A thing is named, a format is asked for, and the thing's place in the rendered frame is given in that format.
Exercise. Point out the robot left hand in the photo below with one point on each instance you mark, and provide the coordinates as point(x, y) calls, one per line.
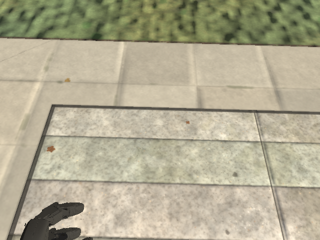
point(38, 228)

